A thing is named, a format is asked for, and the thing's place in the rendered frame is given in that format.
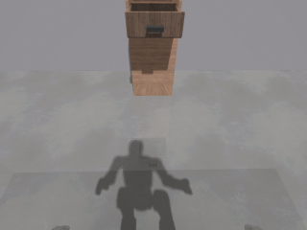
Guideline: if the cabinet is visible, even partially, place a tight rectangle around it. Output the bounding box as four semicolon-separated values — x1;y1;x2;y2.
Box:
125;0;182;96

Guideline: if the drawer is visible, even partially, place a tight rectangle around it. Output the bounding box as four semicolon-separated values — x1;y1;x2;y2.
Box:
125;3;185;38

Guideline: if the handle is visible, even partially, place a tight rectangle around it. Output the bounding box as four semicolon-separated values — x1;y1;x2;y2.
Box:
146;24;164;33

